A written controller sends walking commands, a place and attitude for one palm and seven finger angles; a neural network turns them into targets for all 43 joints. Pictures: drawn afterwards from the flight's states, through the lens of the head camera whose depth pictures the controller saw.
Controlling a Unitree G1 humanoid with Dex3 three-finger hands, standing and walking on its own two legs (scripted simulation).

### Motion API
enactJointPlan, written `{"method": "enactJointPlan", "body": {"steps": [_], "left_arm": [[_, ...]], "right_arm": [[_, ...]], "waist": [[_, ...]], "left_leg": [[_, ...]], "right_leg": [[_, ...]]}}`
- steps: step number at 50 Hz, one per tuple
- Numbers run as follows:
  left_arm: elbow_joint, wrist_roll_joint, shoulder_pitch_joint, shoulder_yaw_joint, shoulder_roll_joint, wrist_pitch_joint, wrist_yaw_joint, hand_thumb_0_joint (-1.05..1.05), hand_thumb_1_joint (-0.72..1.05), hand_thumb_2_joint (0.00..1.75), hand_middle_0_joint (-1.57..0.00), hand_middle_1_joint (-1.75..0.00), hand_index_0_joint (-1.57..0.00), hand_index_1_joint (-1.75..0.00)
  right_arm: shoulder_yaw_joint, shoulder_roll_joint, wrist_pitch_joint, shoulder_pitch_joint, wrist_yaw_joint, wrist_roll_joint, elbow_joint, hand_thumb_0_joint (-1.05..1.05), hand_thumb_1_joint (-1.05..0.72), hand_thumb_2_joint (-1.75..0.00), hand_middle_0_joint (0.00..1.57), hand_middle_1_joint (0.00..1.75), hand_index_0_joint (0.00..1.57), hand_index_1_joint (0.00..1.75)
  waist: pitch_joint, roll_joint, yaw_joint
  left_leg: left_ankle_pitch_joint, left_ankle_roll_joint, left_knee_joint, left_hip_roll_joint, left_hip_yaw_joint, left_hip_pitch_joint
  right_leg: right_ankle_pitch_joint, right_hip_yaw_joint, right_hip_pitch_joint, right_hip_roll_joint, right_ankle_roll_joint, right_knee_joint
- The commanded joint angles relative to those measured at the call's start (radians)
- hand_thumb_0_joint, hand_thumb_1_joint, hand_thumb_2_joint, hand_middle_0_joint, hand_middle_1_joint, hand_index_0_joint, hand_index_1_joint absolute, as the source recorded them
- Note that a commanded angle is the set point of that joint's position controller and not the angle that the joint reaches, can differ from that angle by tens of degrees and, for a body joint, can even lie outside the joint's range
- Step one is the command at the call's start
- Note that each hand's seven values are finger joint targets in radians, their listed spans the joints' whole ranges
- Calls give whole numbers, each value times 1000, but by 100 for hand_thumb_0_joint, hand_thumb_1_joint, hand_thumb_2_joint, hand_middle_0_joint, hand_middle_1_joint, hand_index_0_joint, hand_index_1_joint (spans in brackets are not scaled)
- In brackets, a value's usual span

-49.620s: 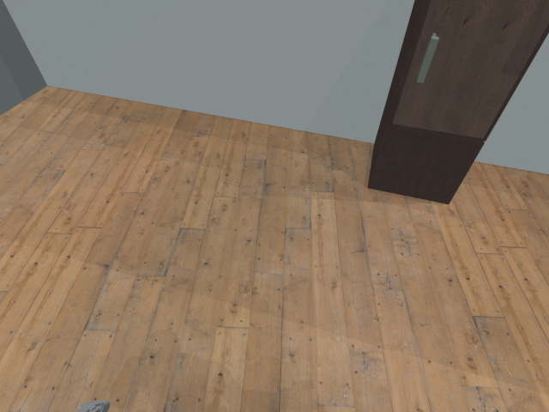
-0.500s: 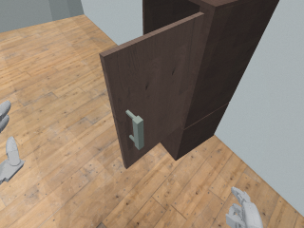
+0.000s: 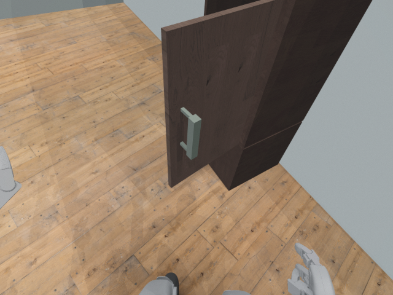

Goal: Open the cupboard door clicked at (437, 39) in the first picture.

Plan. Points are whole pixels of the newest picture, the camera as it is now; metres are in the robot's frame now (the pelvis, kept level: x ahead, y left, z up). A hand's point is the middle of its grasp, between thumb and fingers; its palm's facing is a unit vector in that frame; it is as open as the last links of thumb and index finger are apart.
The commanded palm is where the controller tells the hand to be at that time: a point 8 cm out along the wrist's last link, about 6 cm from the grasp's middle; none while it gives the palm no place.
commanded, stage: step back with the hand held close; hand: left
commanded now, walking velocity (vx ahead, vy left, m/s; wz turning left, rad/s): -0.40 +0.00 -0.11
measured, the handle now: (188, 133) +0.53 +0.04 -0.03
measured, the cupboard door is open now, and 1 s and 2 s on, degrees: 98 98 98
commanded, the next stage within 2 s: stop stepping back and stand still in 0.10 s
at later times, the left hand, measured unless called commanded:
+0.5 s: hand out of the picture +0.11 +0.24 +0.19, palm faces +0.25 -0.83 -0.49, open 7.4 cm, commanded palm +0.06 +0.29 +0.19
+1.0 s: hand out of the picture +0.08 +0.25 +0.19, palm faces +0.34 -0.80 -0.50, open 7.4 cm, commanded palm +0.02 +0.30 +0.19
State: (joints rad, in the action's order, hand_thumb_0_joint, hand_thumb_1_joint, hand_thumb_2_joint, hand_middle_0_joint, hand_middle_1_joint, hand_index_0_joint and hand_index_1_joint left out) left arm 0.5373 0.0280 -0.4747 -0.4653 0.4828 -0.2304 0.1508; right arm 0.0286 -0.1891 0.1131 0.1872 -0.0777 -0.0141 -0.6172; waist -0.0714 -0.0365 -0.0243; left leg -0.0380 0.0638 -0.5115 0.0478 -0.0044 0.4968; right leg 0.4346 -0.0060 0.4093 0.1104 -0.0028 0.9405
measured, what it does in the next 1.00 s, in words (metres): walks backwards: right foot, then left foot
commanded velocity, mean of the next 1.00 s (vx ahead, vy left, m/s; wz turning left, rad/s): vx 0.07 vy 0.00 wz -0.01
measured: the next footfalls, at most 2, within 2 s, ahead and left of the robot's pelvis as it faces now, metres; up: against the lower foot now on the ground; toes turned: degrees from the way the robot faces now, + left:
right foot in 0.14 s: -0.09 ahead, -0.12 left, +0.00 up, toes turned -1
left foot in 0.28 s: +0.05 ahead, +0.08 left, +0.00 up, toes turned -4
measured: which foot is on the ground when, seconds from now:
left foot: down 0.00-0.12, up 0.14-0.26, down 0.28-0.54, up 0.56-0.82, down 0.84-1.00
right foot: up 0.00-0.12, down 0.14-0.28, up 0.30-0.52, down 0.54-1.00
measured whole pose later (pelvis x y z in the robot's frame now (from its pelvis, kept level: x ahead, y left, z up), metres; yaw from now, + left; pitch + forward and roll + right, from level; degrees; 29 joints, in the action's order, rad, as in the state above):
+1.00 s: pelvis -0.15 +0.02 +0.01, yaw -7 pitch -1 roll +1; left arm 0.47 0.02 -0.54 -0.44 0.44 -0.21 0.17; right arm 0.00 -0.20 0.15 0.26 -0.08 0.00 -0.65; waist 0.01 0.01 -0.03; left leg -0.30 -0.04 -0.56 0.07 -0.07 0.25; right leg 0.33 0.09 0.24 0.02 0.06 0.58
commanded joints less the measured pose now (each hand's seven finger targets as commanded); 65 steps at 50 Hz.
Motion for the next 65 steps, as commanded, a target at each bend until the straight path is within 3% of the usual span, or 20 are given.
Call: {"method": "enactJointPlan", "body": {"steps": [1, 4, 6, 7, 10, 12, 14, 17, 24, 26, 27, 29, 33, 39, 45, 53, 56, 57, 63, 65], "left_arm": [[179, 47, -108, -108, 108, -53, 27, 0, 90, 90, -20, -30, -20, -30], [168, 58, -38, -103, 137, -62, 21, 0, 90, 90, -20, -30, -20, -30], [201, 33, 51, -101, 191, -89, 28, 0, 90, 90, -20, -30, -20, -30], [206, 0, 119, -127, 238, -102, 48, 0, 90, 90, -20, -30, -20, -30], [149, -12, 144, -44, 167, -39, 23, 0, 90, 90, -20, -30, -20, -30], [147, 4, 100, -34, 130, -14, 11, 0, 90, 90, -20, -30, -20, -30], [232, 13, 74, -78, 182, -18, 8, 0, 90, 90, -20, -30, -20, -30], [225, 36, -5, -104, 145, -34, 8, 0, 90, 90, -20, -30, -20, -30], [204, 18, -184, -105, 134, 10, 32, 0, 90, 90, -20, -30, -20, -30], [207, 16, -144, -98, 151, 23, 28, 0, 90, 90, -20, -30, -20, -30], [208, 16, -113, -124, 189, 21, 28, 0, 90, 90, -20, -30, -20, -30], [157, 18, 26, -101, 162, 13, 24, 0, 90, 90, -20, -30, -20, -30], [-22, -9, 84, -23, 108, -14, 17, 0, 90, 90, -20, -30, -20, -30], [94, -14, 26, -55, 126, -30, 45, 0, 90, 90, -20, -30, -20, -30], [185, -3, -37, -107, 133, -44, 39, 0, 90, 90, -20, -30, -20, -30], [85, 16, -57, -70, 98, -19, 30, 0, 90, 90, -20, -30, -20, -30], [113, 16, -62, -75, 106, -16, 32, 0, 90, 90, -20, -30, -20, -30], [-632, -88, 31, 349, -83, 143, -123, 0, 90, 90, -20, -30, -20, -30], [-928, -65, 160, 370, -99, 211, -150, 0, 90, 90, -20, -30, -20, -30], [-1065, -58, 211, 382, -81, 215, -140, 0, 90, 90, -20, -30, -20, -30]], "right_arm": [[46, -137, 77, -113, 19, 11, 144, 0, -90, -90, 20, 30, 20, 30], [42, -135, 72, -105, 17, 4, 121, 0, -90, -90, 20, 30, 20, 30], [36, -118, 55, -77, 17, 6, 94, 0, -90, -90, 20, 30, 20, 30], [23, -118, 55, -88, 20, -20, 86, 0, -90, -90, 20, 30, 20, 30], [7, -101, 45, -129, -6, 11, 119, 0, -90, -90, 20, 30, 20, 30], [-13, -115, 32, -102, -27, 19, 116, 0, -90, -90, 20, 30, 20, 30], [20, -164, 58, -71, -19, 18, 136, 0, -90, -90, 20, 30, 20, 30], [21, -129, 104, -48, 2, 1, 140, 0, -90, -90, 20, 30, 20, 30], [17, -138, 59, -64, 3, -2, 161, 0, -90, -90, 20, 30, 20, 30], [18, -121, 35, -52, -8, -3, 153, 0, -90, -90, 20, 30, 20, 30], [24, -130, 21, -47, -9, -6, 143, 0, -90, -90, 20, 30, 20, 30], [22, -143, 23, -32, -4, -9, 90, 0, -90, -90, 20, 30, 20, 30], [18, -144, 48, -41, -25, 6, 77, 0, -90, -90, 20, 30, 20, 30], [16, -131, 91, -37, -38, 1, 94, 0, -90, -90, 20, 30, 20, 30], [13, -135, 88, -20, -14, 6, 108, 0, -90, -90, 20, 30, 20, 30], [13, -121, 62, -12, 13, 22, 112, 0, -90, -90, 20, 30, 20, 30], [0, -119, 51, -39, 6, 18, 119, 0, -90, -90, 20, 30, 20, 30], [55, -272, 63, -58, 97, -1, -100, 0, -90, -90, 20, 30, 20, 30], [22, -195, -73, -12, 72, -12, -78, 0, -90, -90, 20, 30, 20, 30], [19, -186, -96, -10, 70, -16, -120, 0, -90, -90, 20, 30, 20, 30]], "waist": [[234, -235, 44], [183, -172, 32], [170, 172, 22], [123, 197, 38], [107, 281, 33], [127, 42, 6], [260, -232, 38], [251, -219, 19], [149, -182, 24], [152, 5, 9], [143, 179, 13], [112, 189, 4], [21, 100, -2], [76, 140, 28], [104, -237, 15], [152, 148, -1], [159, 78, 4], [101, 10, -32], [183, 313, 21], [170, 227, 12]], "left_leg": [[-481, 8, 355, 214, 132, -45], [-453, -70, 278, 188, 74, -84], [-271, -133, -265, 22, -11, -267], [-369, -134, -447, -27, -9, -188], [-384, -100, -372, -40, -11, -65], [-109, -91, 16, -76, -66, -247], [385, 1, 158, 198, 192, -475], [-289, 34, 356, 269, 377, -345], [-623, -72, 383, 94, 42, 12], [-470, -86, 47, 0, -53, -43], [-361, -83, -299, -37, -37, -48], [-327, -99, -634, -46, 21, 112], [-248, -71, -460, 12, -26, 65], [-303, -33, 13, -24, -123, -186], [-56, 50, 172, 204, 163, -270], [-234, -66, -117, -9, -48, -162], [-100, -57, 16, 7, -22, -251], [155, -40, -123, 57, 38, -211], [29, -28, -90, 19, 27, -184], [10, -42, -52, 0, 16, -235]], "right_leg": [[125, 55, -205, -13, 26, -46], [115, 7, -210, -70, 64, -465], [86, -504, 133, -412, 194, -819], [-290, -463, 136, -484, 223, -802], [-943, -208, -121, -341, 136, -541], [-849, -69, -138, -220, 50, -407], [-64, -8, -37, -97, -21, -198], [107, -60, -43, -68, -14, -48], [47, 155, -417, -10, 30, -427], [47, -5, -335, -157, 96, -650], [209, -337, -144, -378, 190, -787], [382, -444, -27, -478, 231, -837], [163, -208, -38, -363, 140, -768], [90, -184, -158, -322, 133, -673], [-71, 71, -111, -111, 1, -328], [-420, -212, -245, -317, 104, -586], [-494, -109, -244, -258, 59, -534], [-671, 3, -99, -276, 49, -329], [-657, -34, -246, -278, 66, -419], [-679, -36, -245, -297, 88, -428]]}}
